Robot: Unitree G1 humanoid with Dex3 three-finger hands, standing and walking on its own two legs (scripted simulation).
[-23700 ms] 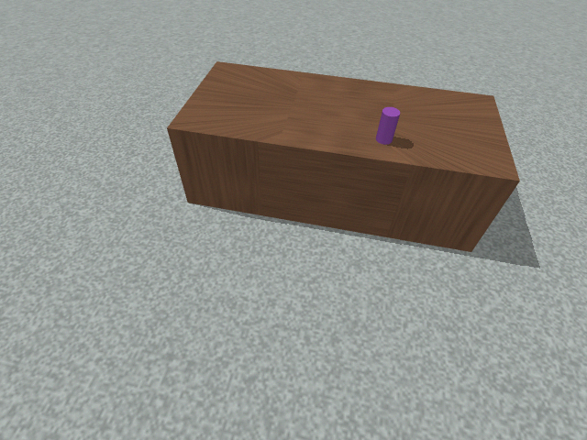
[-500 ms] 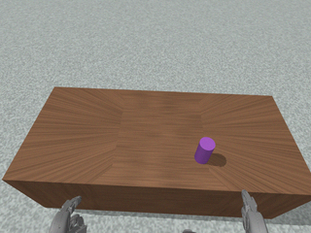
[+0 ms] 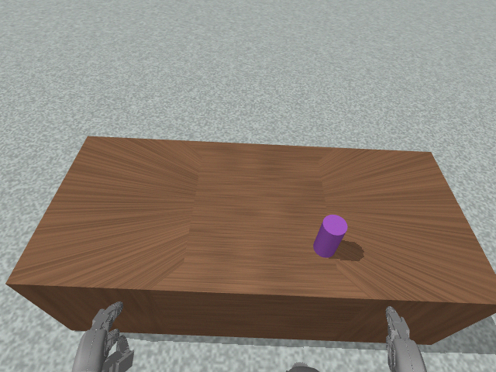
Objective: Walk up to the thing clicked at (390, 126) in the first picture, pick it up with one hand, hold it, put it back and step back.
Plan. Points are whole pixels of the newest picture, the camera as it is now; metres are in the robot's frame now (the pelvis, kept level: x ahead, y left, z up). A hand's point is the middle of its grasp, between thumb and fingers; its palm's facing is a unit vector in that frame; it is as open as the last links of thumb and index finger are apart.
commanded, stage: home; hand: right
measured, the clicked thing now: (329, 236) +0.50 -0.21 -0.24
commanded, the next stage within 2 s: stand in 1.46 s
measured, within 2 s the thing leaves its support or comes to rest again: neither
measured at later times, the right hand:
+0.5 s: hand (380, 351) +0.19 -0.20 -0.06, palm faces +0.12 +0.95 -0.27, open 17.6 cm
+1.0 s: hand (378, 348) +0.19 -0.20 -0.06, palm faces +0.11 +0.96 -0.27, open 17.5 cm
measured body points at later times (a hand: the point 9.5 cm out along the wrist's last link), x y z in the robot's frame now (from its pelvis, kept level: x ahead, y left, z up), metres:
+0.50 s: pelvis +0.01 -0.03 +0.00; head +0.04 -0.03 +0.45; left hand +0.17 +0.22 -0.07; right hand +0.18 -0.25 -0.04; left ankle -0.01 +0.11 -0.69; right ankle +0.06 -0.15 -0.69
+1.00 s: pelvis +0.02 -0.02 +0.00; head +0.04 -0.03 +0.45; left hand +0.17 +0.22 -0.07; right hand +0.18 -0.25 -0.04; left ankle -0.01 +0.11 -0.69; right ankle +0.06 -0.15 -0.69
